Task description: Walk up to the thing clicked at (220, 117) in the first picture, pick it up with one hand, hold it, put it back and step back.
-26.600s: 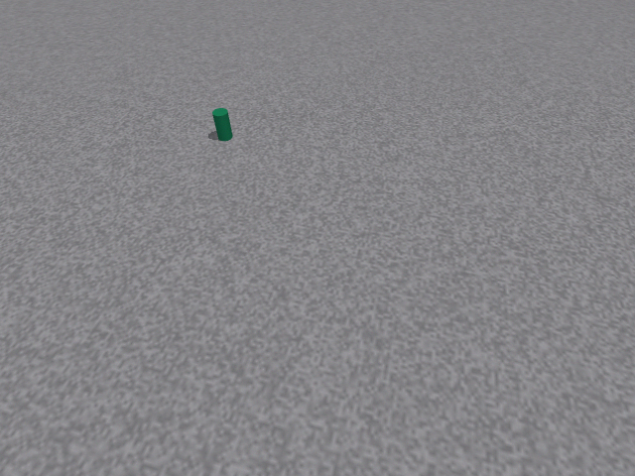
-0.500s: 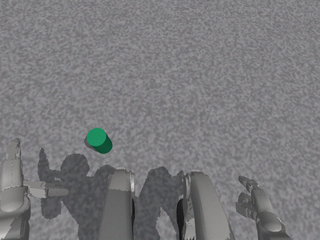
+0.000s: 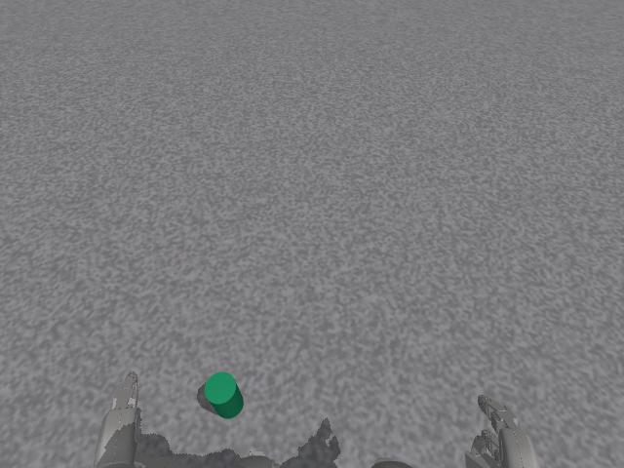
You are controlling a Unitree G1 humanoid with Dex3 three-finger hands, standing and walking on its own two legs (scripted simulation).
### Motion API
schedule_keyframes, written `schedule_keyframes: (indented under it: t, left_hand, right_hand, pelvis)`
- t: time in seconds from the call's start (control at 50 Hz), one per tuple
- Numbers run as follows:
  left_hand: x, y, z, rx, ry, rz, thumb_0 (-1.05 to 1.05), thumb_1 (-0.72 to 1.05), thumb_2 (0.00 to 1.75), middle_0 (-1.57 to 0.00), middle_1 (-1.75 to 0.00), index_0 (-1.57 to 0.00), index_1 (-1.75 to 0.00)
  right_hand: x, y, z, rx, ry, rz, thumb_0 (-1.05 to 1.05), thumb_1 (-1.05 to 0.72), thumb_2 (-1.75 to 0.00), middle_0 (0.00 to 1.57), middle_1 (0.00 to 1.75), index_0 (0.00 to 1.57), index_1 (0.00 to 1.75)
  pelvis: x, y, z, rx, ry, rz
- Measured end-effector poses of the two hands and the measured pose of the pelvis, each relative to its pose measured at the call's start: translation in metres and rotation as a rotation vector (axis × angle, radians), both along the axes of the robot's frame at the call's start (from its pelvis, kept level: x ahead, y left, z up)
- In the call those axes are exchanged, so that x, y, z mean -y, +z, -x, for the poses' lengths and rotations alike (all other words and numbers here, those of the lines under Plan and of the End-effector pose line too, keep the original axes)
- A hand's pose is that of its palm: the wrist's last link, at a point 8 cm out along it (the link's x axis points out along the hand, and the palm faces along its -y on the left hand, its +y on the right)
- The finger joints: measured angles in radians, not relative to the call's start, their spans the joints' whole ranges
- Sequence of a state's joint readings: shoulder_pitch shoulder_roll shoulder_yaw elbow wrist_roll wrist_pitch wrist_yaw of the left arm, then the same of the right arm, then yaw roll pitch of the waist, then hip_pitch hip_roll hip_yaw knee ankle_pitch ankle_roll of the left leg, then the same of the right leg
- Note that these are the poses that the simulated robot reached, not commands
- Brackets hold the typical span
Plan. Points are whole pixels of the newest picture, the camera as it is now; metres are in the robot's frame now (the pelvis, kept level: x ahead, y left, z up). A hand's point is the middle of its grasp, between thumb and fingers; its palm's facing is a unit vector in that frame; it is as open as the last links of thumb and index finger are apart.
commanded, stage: home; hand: left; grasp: from the side
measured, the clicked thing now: (225, 396) +0.40 +0.24 -0.63
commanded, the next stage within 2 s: stand in 1.76 s
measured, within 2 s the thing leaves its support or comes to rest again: neither
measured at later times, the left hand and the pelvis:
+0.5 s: hand (179, 459) +0.16 +0.17 -0.04, palm faces +0.12 -0.95 -0.30, open 17.5 cm; pelvis +0.00 -0.01 +0.02, yaw +1 degrees
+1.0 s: hand (184, 463) +0.16 +0.16 -0.04, palm faces +0.11 -0.95 -0.29, open 17.4 cm; pelvis -0.01 -0.02 +0.02, yaw +1 degrees
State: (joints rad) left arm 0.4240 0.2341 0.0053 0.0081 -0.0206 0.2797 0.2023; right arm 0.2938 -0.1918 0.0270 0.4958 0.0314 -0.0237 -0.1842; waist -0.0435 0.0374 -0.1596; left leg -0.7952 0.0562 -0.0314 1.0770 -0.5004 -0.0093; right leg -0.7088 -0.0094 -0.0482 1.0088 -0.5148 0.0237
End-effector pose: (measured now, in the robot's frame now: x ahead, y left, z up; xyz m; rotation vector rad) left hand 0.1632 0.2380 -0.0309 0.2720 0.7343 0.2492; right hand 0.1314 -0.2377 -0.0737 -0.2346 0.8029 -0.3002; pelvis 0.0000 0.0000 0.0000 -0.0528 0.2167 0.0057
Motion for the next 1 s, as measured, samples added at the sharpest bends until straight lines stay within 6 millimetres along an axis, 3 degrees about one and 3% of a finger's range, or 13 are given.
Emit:
schedule_keyframes:
  t: [0.12, 0.32, 0.62, 1.0]
  left_hand:
    - [0.01, 0.022, 0.008, 0.036, -0.016, 0.024, -0.01, -0.53, 0.06, -0.06, -0.05, -0.05, -0.05]
    - [0.012, 0.021, 0.022, -0.001, -0.005, 0.026, -0.01, -0.55, 0.05, -0.06, -0.05, -0.05, -0.05]
    - [0.027, 0.022, 0.022, -0.002, -0.014, 0.04, -0.01, -0.54, 0.06, -0.06, -0.05, -0.05, -0.05]
    - [0.028, 0.022, 0.027, 0.0, -0.02, 0.044, -0.01, -0.53, 0.07, -0.06, -0.05, -0.05, -0.05]
  right_hand:
    - [-0.007, 0.014, -0.011, 0.063, 0.02, -0.015, 0.01, -0.9, -0.9, 0.2, 0.3, 0.21, 0.3]
    - [-0.003, 0.024, -0.026, 0.12, 0.076, -0.008, 0.01, -0.9, -0.9, 0.2, 0.3, 0.21, 0.3]
    - [0.014, 0.022, -0.014, 0.102, 0.065, -0.002, 0.02, -0.9, -0.9, 0.2, 0.3, 0.21, 0.3]
    - [0.016, 0.023, -0.009, 0.112, 0.06, -0.003, 0.02, -0.9, -0.9, 0.2, 0.3, 0.21, 0.3]
  pelvis:
    - [-0.001, 0.01, -0.004, 0.044, 0.003, -0.004]
    - [0.006, 0.014, 0.0, 0.071, 0.011, -0.013]
    - [0.017, 0.017, 0.003, 0.082, 0.011, -0.022]
    - [0.018, 0.017, 0.007, 0.09, 0.007, -0.025]
